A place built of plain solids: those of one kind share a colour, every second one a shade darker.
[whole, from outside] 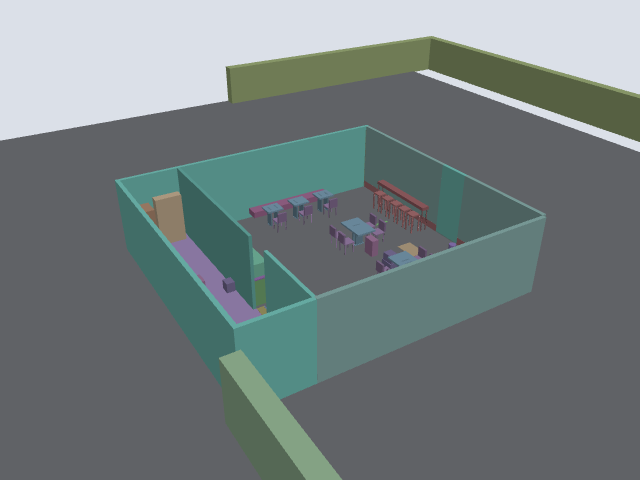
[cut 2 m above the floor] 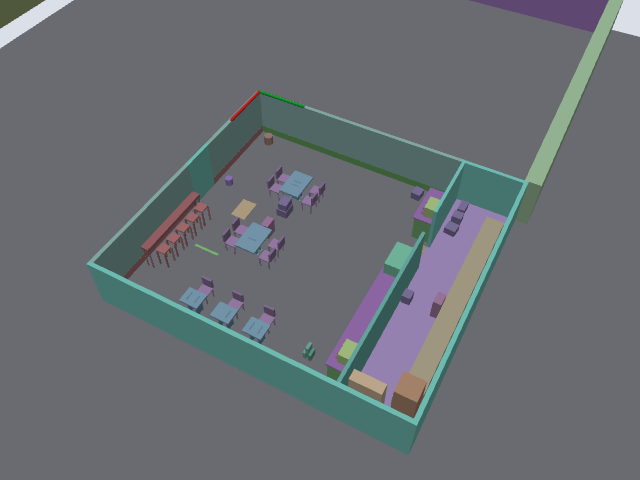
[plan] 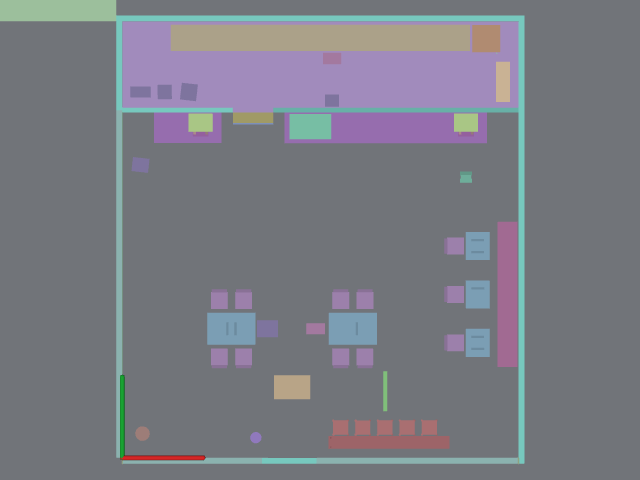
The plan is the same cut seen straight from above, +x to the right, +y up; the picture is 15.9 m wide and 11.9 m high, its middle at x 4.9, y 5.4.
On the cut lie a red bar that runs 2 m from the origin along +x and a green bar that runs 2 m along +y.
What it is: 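A corner cafe of the 2010s to 2020s; 9.8 x 10.8 m, ceiling 2.9 m, a street door 0.95 x 2.1 m in the glazed front; tables 0.75 m, chairs 0.45 m, bar tops 1.06 m, a counter 1.0 m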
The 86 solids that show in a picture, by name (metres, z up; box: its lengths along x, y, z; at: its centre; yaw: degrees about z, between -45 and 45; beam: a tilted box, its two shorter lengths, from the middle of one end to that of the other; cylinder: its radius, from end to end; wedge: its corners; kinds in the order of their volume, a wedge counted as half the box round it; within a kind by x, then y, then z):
{
 "street_hedge_1": {"box": [39.8, 0.6, 2.25], "at": [4.91, -16.3, 1.07]},
 "street_hedge_2": {"box": [0.6, 16.6, 2.25], "at": [24.51, -8.3, 1.07]},
 "street_hedge_side_1": {"box": [0.6, 27.42, 2.25], "at": [-14.69, -2.89, 1.07]},
 "street_hedge_back_1": {"box": [14.84, 0.6, 2.25], "at": [-7.57, 11.12, 1.07]},
 "wall_1": {"box": [0.15, 2.5, 2.94], "at": [-0.07, 9.72, 1.42]},
 "wall_2": {"box": [2.74, 0.12, 2.94], "at": [1.37, 8.62, 1.42]},
 "wall_3": {"box": [1.5, 0.15, 2.94], "at": [4.21, -0.07, 1.42]},
 "wall_4": {"box": [10.12, 0.15, 2.94], "at": [4.91, 10.89, 1.42]},
 "wall_5": {"box": [6.08, 0.12, 2.94], "at": [6.78, 8.62, 1.42]},
 "wall_6": {"box": [0.15, 11.12, 2.94], "at": [9.89, 5.41, 1.42]},
 "window_wall_1": {"box": [0.15, 8.62, 2.94], "at": [-0.07, 4.31, 1.42]},
 "window_wall_2": {"box": [3.61, 0.15, 2.94], "at": [1.8, -0.07, 1.42]},
 "window_wall_3": {"box": [5.01, 0.15, 2.94], "at": [7.32, -0.07, 1.42]},
 "counter_1": {"box": [1.64, 0.7, 1.05], "at": [1.62, 8.21, 0.47]},
 "counter_2": {"box": [4.98, 0.7, 1.05], "at": [6.53, 8.21, 0.47]},
 "back_worktop_1": {"box": [7.42, 0.65, 0.95], "at": [4.91, 10.41, 0.57]},
 "zone_back_1": {"box": [9.82, 2.26, 0.2], "at": [4.91, 9.69, 0.05]},
 "back_fridge_1": {"box": [0.7, 0.68, 1.9], "at": [9.02, 10.39, 1.05]},
 "shelf_1": {"box": [0.35, 1.0, 1.95], "at": [9.44, 9.32, 1.07]},
 "bench_upholstered_1": {"box": [0.5, 3.6, 0.25], "at": [9.55, 4.05, 0.33]},
 "box_cardboard_1": {"box": [0.42, 0.35, 0.35], "at": [0.45, 7.26, 0.13], "yaw": -6.3},
 "box_cardboard_2": {"box": [0.51, 0.28, 0.3], "at": [0.45, 9.07, 0.25]},
 "box_cardboard_3": {"box": [0.36, 0.36, 0.37], "at": [1.05, 9.07, 0.29], "yaw": 0.7},
 "box_cardboard_4": {"box": [0.4, 0.42, 0.32], "at": [1.65, 9.07, 0.26], "yaw": -6.5},
 "box_cardboard_5": {"box": [0.46, 0.34, 0.29], "at": [3.59, 3.21, 0.48], "yaw": 2.9},
 "box_cardboard_6": {"box": [0.52, 0.42, 0.38], "at": [3.6, 3.2, 0.14]},
 "box_cardboard_7": {"box": [0.35, 0.3, 0.41], "at": [5.2, 8.86, 0.31]},
 "display_1": {"box": [1.04, 0.63, 0.49], "at": [4.66, 8.21, 1.29]},
 "meeting_table_1": {"box": [1.2, 0.8, 0.07], "at": [2.71, 3.2, 0.71]},
 "meeting_table_2": {"box": [0.06, 0.32, 0.8], "at": [5.62, 3.2, 0.35]},
 "meeting_table_3": {"box": [1.2, 0.8, 0.07], "at": [5.71, 3.2, 0.71]},
 "meeting_table_4": {"box": [0.32, 0.06, 0.8], "at": [8.81, 2.7, 0.35]},
 "meeting_table_5": {"box": [0.6, 0.7, 0.07], "at": [8.81, 2.85, 0.71]},
 "meeting_table_6": {"box": [0.32, 0.06, 0.8], "at": [8.81, 3.0, 0.35]},
 "meeting_table_7": {"box": [0.6, 0.7, 0.07], "at": [8.81, 4.05, 0.71]},
 "meeting_table_8": {"box": [0.32, 0.06, 0.8], "at": [8.81, 4.2, 0.35]},
 "meeting_table_9": {"box": [0.6, 0.7, 0.07], "at": [8.81, 5.25, 0.71]},
 "meeting_table_10": {"box": [0.32, 0.06, 0.8], "at": [8.81, 5.4, 0.35]},
 "coffee_machine_1": {"box": [0.6, 0.45, 0.45], "at": [1.94, 8.31, 1.26]},
 "coffee_machine_2": {"box": [0.6, 0.45, 0.45], "at": [8.52, 8.31, 1.26]},
 "counter_top_1": {"box": [1.68, 0.78, 0.04], "at": [1.62, 8.19, 1.02]},
 "counter_top_2": {"box": [5.02, 0.78, 0.04], "at": [6.53, 8.19, 1.02]},
 "side_chair_1": {"box": [0.38, 0.08, 0.38], "at": [2.4, 2.26, 0.65]},
 "side_chair_2": {"box": [0.42, 0.42, 0.04], "at": [2.4, 2.5, 0.43]},
 "side_chair_3": {"box": [0.42, 0.42, 0.04], "at": [2.4, 3.9, 0.43]},
 "side_chair_4": {"box": [0.38, 0.08, 0.38], "at": [2.4, 4.14, 0.65]},
 "side_chair_5": {"box": [0.38, 0.08, 0.38], "at": [3.0, 2.26, 0.65]},
 "side_chair_6": {"box": [0.42, 0.42, 0.04], "at": [3.0, 2.5, 0.43]},
 "side_chair_7": {"box": [0.42, 0.42, 0.04], "at": [3.0, 3.9, 0.43]},
 "side_chair_8": {"box": [0.38, 0.08, 0.38], "at": [3.0, 4.14, 0.65]},
 "side_chair_9": {"box": [0.38, 0.08, 0.38], "at": [5.42, 2.26, 0.65]},
 "side_chair_10": {"box": [0.42, 0.42, 0.04], "at": [5.42, 2.5, 0.43]},
 "side_chair_11": {"box": [0.42, 0.42, 0.04], "at": [5.42, 3.9, 0.43]},
 "side_chair_12": {"box": [0.38, 0.08, 0.38], "at": [5.42, 4.14, 0.65]},
 "side_chair_13": {"box": [0.38, 0.08, 0.38], "at": [6.01, 2.26, 0.65]},
 "side_chair_14": {"box": [0.42, 0.42, 0.04], "at": [6.01, 2.5, 0.43]},
 "side_chair_15": {"box": [0.42, 0.42, 0.04], "at": [6.01, 3.9, 0.43]},
 "side_chair_16": {"box": [0.38, 0.08, 0.38], "at": [6.01, 4.14, 0.65]},
 "side_chair_17": {"box": [0.08, 0.38, 0.38], "at": [8.02, 2.85, 0.65]},
 "side_chair_18": {"box": [0.08, 0.38, 0.38], "at": [8.02, 4.05, 0.65]},
 "side_chair_19": {"box": [0.08, 0.38, 0.38], "at": [8.02, 5.25, 0.65]},
 "side_chair_20": {"box": [0.42, 0.42, 0.04], "at": [8.26, 2.85, 0.43]},
 "side_chair_21": {"box": [0.42, 0.42, 0.04], "at": [8.26, 4.05, 0.43]},
 "side_chair_22": {"box": [0.42, 0.42, 0.04], "at": [8.26, 5.25, 0.43]},
 "suitcase_1": {"box": [0.46, 0.28, 0.71], "at": [4.79, 3.2, 0.3]},
 "suitcase_2": {"box": [0.46, 0.28, 0.85], "at": [5.2, 9.9, 0.53]},
 "stallriser_1": {"box": [3.61, 0.05, 0.35], "at": [1.8, -0.02, 0.12]},
 "stallriser_2": {"box": [5.01, 0.05, 0.35], "at": [7.32, -0.02, 0.12]},
 "stallriser_side_1": {"box": [0.05, 8.62, 0.35], "at": [-0.02, 4.31, 0.12]},
 "console_table_1": {"box": [3.0, 0.32, 0.13], "at": [6.61, 0.38, 0.99]},
 "back_step_1": {"box": [1.0, 0.3, 0.2], "at": [3.24, 8.41, 0.05]},
 "bar_stool_1": {"box": [0.38, 0.36, 0.06], "at": [5.41, 0.75, 0.73]},
 "bar_stool_2": {"box": [0.38, 0.36, 0.06], "at": [5.96, 0.75, 0.73]},
 "bar_stool_3": {"box": [0.38, 0.36, 0.06], "at": [6.51, 0.75, 0.73]},
 "bar_stool_4": {"box": [0.38, 0.36, 0.06], "at": [7.06, 0.75, 0.73]},
 "bar_stool_5": {"box": [0.38, 0.36, 0.06], "at": [7.61, 0.75, 0.73]},
 "plant_pot_1": {"cylinder": 0.18, "from": [0.5, 0.6, 0.0], "to": [0.5, 0.6, 0.38]},
 "door_mat_1": {"box": [0.9, 0.6, 0.07], "at": [4.21, 1.75, -0.02]},
 "wet_floor_sign_1": {"box": [0.3, 0.1, 0.36], "at": [8.52, 6.87, 0.13]},
 "wet_floor_sign_2": {"box": [0.26, 0.11, 0.31], "at": [8.52, 6.96, 0.47]},
 "wet_floor_sign_3": {"box": [0.3, 0.1, 0.36], "at": [8.52, 7.05, 0.13]},
 "bin_waste_1": {"cylinder": 0.14, "from": [3.31, 0.5, 0.0], "to": [3.31, 0.5, 0.31]},
 "cable_protector_1": {"box": [0.1, 1.0, 0.07], "at": [6.51, 1.65, -0.01]},
 "coffee_machine_drip_1": {"box": [0.4, 0.12, 0.03], "at": [1.94, 8.03, 1.05]},
 "coffee_machine_drip_2": {"box": [0.4, 0.12, 0.03], "at": [8.52, 8.03, 1.05]},
 "back_nose_1": {"box": [1.0, 0.04, 0.05], "at": [3.24, 8.28, 0.13]}
}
